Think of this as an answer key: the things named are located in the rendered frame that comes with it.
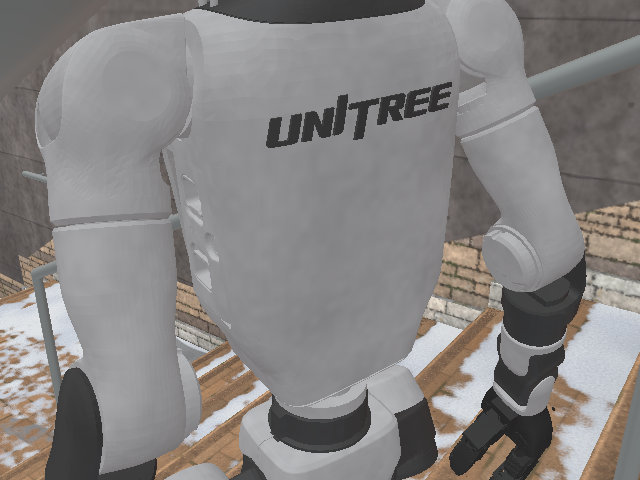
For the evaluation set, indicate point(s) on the right robot forearm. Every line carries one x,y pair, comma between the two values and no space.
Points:
530,345

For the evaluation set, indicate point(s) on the humanoid robot torso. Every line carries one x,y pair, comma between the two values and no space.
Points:
312,182

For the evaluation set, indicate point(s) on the humanoid robot head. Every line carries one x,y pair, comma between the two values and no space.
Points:
309,11

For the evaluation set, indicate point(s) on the left robot forearm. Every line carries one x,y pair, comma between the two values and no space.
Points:
78,439

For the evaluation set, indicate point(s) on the robot left upper arm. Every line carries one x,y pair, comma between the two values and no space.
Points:
105,111

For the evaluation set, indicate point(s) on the right robot hand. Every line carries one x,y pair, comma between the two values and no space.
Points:
531,434

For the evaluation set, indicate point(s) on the robot right upper arm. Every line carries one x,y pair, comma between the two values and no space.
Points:
537,240

